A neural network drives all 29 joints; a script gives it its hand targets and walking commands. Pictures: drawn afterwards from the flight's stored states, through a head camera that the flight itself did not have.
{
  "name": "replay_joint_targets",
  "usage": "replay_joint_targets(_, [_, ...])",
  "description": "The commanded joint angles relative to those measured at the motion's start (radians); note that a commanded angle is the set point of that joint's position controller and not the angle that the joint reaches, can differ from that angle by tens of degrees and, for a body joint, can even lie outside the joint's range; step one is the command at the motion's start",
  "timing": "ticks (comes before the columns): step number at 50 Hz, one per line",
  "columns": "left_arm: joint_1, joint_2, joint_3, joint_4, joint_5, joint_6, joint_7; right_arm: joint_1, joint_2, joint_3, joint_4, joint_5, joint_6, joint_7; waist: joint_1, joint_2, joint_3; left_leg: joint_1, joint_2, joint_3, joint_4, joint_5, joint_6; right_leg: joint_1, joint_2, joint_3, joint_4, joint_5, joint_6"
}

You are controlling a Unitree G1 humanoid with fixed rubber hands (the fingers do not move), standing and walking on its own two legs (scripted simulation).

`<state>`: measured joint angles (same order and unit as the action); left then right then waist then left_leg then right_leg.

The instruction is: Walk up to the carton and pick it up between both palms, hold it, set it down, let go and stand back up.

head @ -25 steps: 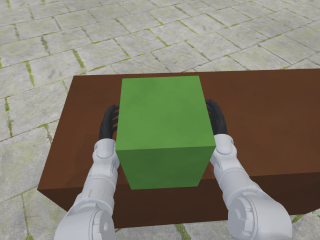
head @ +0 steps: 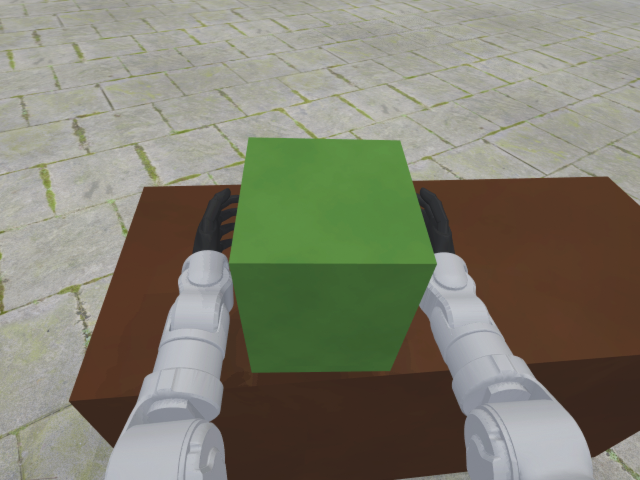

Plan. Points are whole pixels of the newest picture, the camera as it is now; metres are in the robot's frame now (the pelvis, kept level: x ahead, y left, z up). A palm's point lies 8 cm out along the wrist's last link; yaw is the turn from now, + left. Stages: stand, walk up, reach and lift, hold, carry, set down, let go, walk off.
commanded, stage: reach and lift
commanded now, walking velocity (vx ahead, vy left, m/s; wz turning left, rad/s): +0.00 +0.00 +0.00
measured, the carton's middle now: (323, 260) +0.41 +0.01 +0.09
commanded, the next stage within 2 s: hold in 1.68 s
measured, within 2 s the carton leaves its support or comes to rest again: neither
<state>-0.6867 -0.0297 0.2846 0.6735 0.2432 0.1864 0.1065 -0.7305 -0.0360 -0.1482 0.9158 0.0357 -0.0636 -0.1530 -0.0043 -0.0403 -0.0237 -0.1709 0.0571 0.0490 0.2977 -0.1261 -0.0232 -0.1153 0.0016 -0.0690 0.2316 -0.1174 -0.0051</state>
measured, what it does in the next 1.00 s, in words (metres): stands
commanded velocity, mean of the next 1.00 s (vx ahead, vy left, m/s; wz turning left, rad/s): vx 0.00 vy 0.00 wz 0.00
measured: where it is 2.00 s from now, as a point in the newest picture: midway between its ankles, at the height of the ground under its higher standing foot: outside the picture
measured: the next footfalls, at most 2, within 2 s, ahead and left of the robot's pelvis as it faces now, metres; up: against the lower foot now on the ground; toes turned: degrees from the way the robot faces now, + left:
none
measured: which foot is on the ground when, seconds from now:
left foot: down 0.00-1.00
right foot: down 0.00-1.00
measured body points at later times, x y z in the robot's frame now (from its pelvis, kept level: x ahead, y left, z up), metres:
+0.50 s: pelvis -0.01 +0.01 +0.00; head -0.04 +0.04 +0.45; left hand +0.38 +0.16 +0.17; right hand +0.38 -0.13 +0.15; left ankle +0.02 +0.13 -0.75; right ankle +0.00 -0.11 -0.75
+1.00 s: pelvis +0.00 +0.01 +0.00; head -0.04 +0.04 +0.44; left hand +0.38 +0.17 +0.19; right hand +0.38 -0.13 +0.18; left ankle +0.02 +0.13 -0.75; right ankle +0.00 -0.11 -0.75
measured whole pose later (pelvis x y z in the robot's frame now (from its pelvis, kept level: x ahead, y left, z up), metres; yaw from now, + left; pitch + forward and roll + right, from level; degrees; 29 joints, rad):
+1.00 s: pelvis +0.00 +0.01 +0.00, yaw +2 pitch -9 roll -1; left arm -0.63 -0.03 0.26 0.18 0.33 0.67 -0.01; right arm -0.67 -0.04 -0.02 0.57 0.19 0.26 -0.22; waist -0.09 -0.06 0.05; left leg -0.02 0.03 0.01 0.33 -0.16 -0.01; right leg 0.05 -0.02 -0.08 0.25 -0.15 0.01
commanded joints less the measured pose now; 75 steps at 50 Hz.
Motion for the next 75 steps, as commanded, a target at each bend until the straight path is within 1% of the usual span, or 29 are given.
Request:
replay_joint_targets(1, [-0.599,-0.685,-0.386,-0.192,-0.029,0.0,-0.161,-0.69,0.617,0.335,-0.276,0.005,-0.022,0.119,-0.007,0.048,-0.492,0.242,-0.071,0.003,0.036,0.293,-0.011,0.14,0.039,-0.004,0.021,0.277,0.039])
replay_joint_targets(2, [-0.616,-0.683,-0.394,-0.224,-0.028,0.012,-0.163,-0.68,0.599,0.318,-0.27,0.001,-0.014,0.119,-0.028,0.057,-0.476,0.252,-0.072,-0.001,0.032,0.285,-0.019,0.132,0.039,-0.007,0.017,0.247,0.04])
replay_joint_targets(3, [-0.589,-0.675,-0.387,-0.211,-0.02,0.035,-0.167,-0.668,0.586,0.313,-0.276,0.007,-0.007,0.119,-0.03,0.067,-0.449,0.265,-0.072,-0.002,0.034,0.287,-0.02,0.132,0.037,-0.009,0.011,0.24,0.035])
replay_joint_targets(5, [-0.556,-0.658,-0.361,-0.195,0.0,0.069,-0.177,-0.65,0.559,0.289,-0.247,-0.004,0.012,0.12,-0.039,0.04,-0.392,0.277,-0.069,0.001,0.015,0.237,-0.017,0.11,0.044,-0.021,-0.005,0.169,0.039])
replay_joint_targets(7, [-0.554,-0.677,-0.373,-0.238,-0.009,0.087,-0.184,-0.698,0.554,0.297,-0.315,0.005,-0.002,0.119,-0.037,0.035,-0.423,0.28,-0.067,-0.004,0.019,0.254,-0.016,0.116,0.049,-0.03,-0.002,0.179,0.04])
replay_joint_targets(8, [-0.53,-0.644,-0.349,-0.197,0.002,0.108,-0.188,-0.691,0.55,0.303,-0.296,0.006,0.014,0.119,-0.029,0.021,-0.373,0.269,-0.071,-0.002,0.012,0.214,-0.004,0.113,0.045,-0.025,-0.01,0.147,0.041])
replay_joint_targets(10, [-0.564,-0.665,-0.392,-0.276,-0.017,0.121,-0.189,-0.698,0.55,0.293,-0.33,0.013,0.012,0.118,-0.049,0.035,-0.402,0.269,-0.067,-0.004,0.013,0.225,-0.016,0.117,0.052,-0.035,-0.005,0.136,0.036])
replay_joint_targets(13, [-0.551,-0.666,-0.426,-0.319,-0.026,0.159,-0.183,-0.713,0.548,0.34,-0.386,0.052,0.033,0.121,-0.034,0.064,-0.412,0.297,-0.068,-0.012,0.031,0.26,-0.019,0.114,0.052,-0.032,-0.001,0.141,0.03])
replay_joint_targets(15, [-0.508,-0.638,-0.397,-0.266,-0.009,0.215,-0.192,-0.695,0.523,0.325,-0.357,0.062,0.078,0.112,-0.05,0.055,-0.293,0.264,-0.07,-0.015,0.001,0.138,0.0,0.098,0.046,-0.026,-0.021,0.03,0.031])
replay_joint_targets(17, [-0.542,-0.65,-0.414,-0.33,-0.032,0.24,-0.201,-0.744,0.551,0.341,-0.43,0.071,0.085,0.103,-0.059,0.037,-0.346,0.253,-0.078,-0.012,0.0,0.128,0.009,0.115,0.045,-0.028,-0.009,0.054,0.041])
replay_joint_targets(19, [-0.574,-0.67,-0.464,-0.393,-0.061,0.245,-0.201,-0.778,0.581,0.384,-0.514,0.098,0.084,0.095,-0.058,0.048,-0.43,0.269,-0.083,-0.018,0.029,0.197,0.001,0.14,0.045,-0.024,0.013,0.146,0.045])
replay_joint_targets(21, [-0.549,-0.645,-0.454,-0.377,-0.05,0.268,-0.203,-0.73,0.561,0.394,-0.479,0.111,0.124,0.089,-0.071,0.044,-0.376,0.291,-0.078,-0.027,0.024,0.188,-0.002,0.123,0.047,-0.026,0.003,0.116,0.044])
replay_joint_targets(23, [-0.524,-0.631,-0.433,-0.404,-0.041,0.292,-0.213,-0.721,0.562,0.413,-0.504,0.131,0.144,0.082,-0.062,0.034,-0.379,0.289,-0.082,-0.028,0.023,0.19,0.008,0.143,0.046,-0.018,0.004,0.122,0.049])
replay_joint_targets(24, [-0.54,-0.627,-0.434,-0.406,-0.039,0.304,-0.217,-0.713,0.56,0.402,-0.484,0.126,0.156,0.078,-0.077,0.036,-0.357,0.278,-0.084,-0.026,0.011,0.153,0.008,0.137,0.046,-0.022,0.002,0.089,0.05])
replay_joint_targets(27, [-0.555,-0.644,-0.456,-0.447,-0.058,0.322,-0.219,-0.754,0.581,0.419,-0.562,0.144,0.161,0.075,-0.072,0.053,-0.398,0.282,-0.086,-0.026,0.018,0.171,0.001,0.149,0.054,-0.029,0.008,0.096,0.045])
replay_joint_targets(28, [-0.555,-0.639,-0.452,-0.44,-0.063,0.326,-0.22,-0.767,0.585,0.434,-0.589,0.15,0.164,0.07,-0.068,0.036,-0.406,0.288,-0.089,-0.024,0.026,0.187,0.006,0.153,0.052,-0.024,0.009,0.123,0.05])
replay_joint_targets(32, [-0.526,-0.619,-0.43,-0.434,-0.037,0.361,-0.236,-0.719,0.57,0.424,-0.547,0.158,0.201,0.055,-0.085,0.043,-0.319,0.284,-0.09,-0.026,0.013,0.158,0.01,0.149,0.049,-0.022,0.003,0.107,0.053])
replay_joint_targets(35, [-0.538,-0.63,-0.47,-0.521,-0.055,0.37,-0.241,-0.727,0.582,0.451,-0.609,0.178,0.203,0.05,-0.092,0.056,-0.391,0.32,-0.091,-0.031,0.036,0.222,-0.007,0.169,0.06,-0.029,0.016,0.156,0.053])
replay_joint_targets(37, [-0.508,-0.624,-0.475,-0.51,-0.052,0.384,-0.237,-0.743,0.573,0.482,-0.649,0.194,0.21,0.043,-0.083,0.048,-0.371,0.333,-0.091,-0.034,0.052,0.269,-0.008,0.175,0.063,-0.027,0.016,0.191,0.051])
replay_joint_targets(40, [-0.509,-0.602,-0.448,-0.5,-0.041,0.4,-0.247,-0.723,0.576,0.477,-0.628,0.192,0.231,0.038,-0.084,0.013,-0.31,0.293,-0.093,-0.024,0.018,0.182,0.011,0.17,0.056,-0.024,0.007,0.134,0.058])
replay_joint_targets(44, [-0.486,-0.591,-0.44,-0.515,-0.026,0.421,-0.262,-0.714,0.573,0.489,-0.635,0.205,0.245,0.027,-0.084,0.028,-0.289,0.284,-0.097,-0.023,0.019,0.196,0.008,0.199,0.057,-0.025,0.017,0.178,0.062])
replay_joint_targets(48, [-0.521,-0.611,-0.49,-0.578,-0.06,0.419,-0.257,-0.734,0.581,0.496,-0.699,0.215,0.241,0.027,-0.093,0.066,-0.383,0.331,-0.098,-0.026,0.045,0.26,-0.009,0.189,0.059,-0.024,0.023,0.216,0.053])
replay_joint_targets(52, [-0.498,-0.593,-0.457,-0.551,-0.043,0.43,-0.268,-0.714,0.59,0.496,-0.673,0.212,0.261,0.017,-0.097,0.025,-0.306,0.287,-0.104,-0.022,0.026,0.206,0.007,0.221,0.052,-0.021,0.016,0.209,0.068])
replay_joint_targets(58, [-0.511,-0.602,-0.491,-0.588,-0.052,0.437,-0.264,-0.737,0.574,0.508,-0.707,0.221,0.255,0.019,-0.105,0.054,-0.354,0.324,-0.097,-0.03,0.049,0.265,-0.009,0.208,0.06,-0.03,0.029,0.243,0.059])
replay_joint_targets(61, [-0.54,-0.604,-0.472,-0.545,-0.049,0.443,-0.262,-0.763,0.566,0.474,-0.676,0.21,0.261,0.029,-0.095,0.059,-0.313,0.283,-0.093,-0.025,0.016,0.149,-0.004,0.164,0.056,-0.03,0.008,0.093,0.052])
replay_joint_targets(65, [-0.558,-0.6,-0.476,-0.561,-0.062,0.438,-0.251,-0.778,0.579,0.482,-0.671,0.208,0.258,0.035,-0.093,0.033,-0.363,0.31,-0.091,-0.025,0.032,0.21,0.005,0.178,0.064,-0.031,0.018,0.152,0.056])
replay_joint_targets(70, [-0.57,-0.578,-0.407,-0.473,-0.026,0.448,-0.265,-0.797,0.565,0.427,-0.589,0.172,0.259,0.038,-0.077,0.035,-0.284,0.259,-0.09,-0.012,-0.01,0.074,0.028,0.148,0.048,-0.026,-0.004,0.03,0.055])
replay_joint_targets(72, [-0.596,-0.592,-0.425,-0.481,-0.039,0.45,-0.262,-0.831,0.564,0.422,-0.612,0.182,0.248,0.042,-0.081,0.059,-0.345,0.284,-0.088,-0.019,0.007,0.117,0.018,0.142,0.054,-0.028,0.004,0.057,0.05])
replay_joint_targets(75, [-0.588,-0.592,-0.439,-0.501,-0.053,0.445,-0.257,-0.813,0.571,0.441,-0.604,0.198,0.253,0.034,-0.1,0.042,-0.366,0.318,-0.092,-0.024,0.031,0.183,0.012,0.172,0.059,-0.031,0.011,0.138,0.058])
